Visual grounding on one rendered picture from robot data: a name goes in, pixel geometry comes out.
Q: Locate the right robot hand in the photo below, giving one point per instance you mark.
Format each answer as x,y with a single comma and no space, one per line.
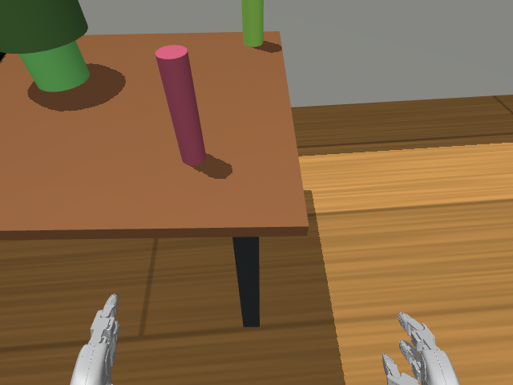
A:
430,367

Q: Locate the left robot hand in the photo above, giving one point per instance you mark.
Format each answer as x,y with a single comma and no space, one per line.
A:
93,365

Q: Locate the potted plant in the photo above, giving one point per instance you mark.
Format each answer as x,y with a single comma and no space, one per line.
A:
43,33

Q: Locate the table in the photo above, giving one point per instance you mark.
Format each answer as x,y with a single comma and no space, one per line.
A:
102,161

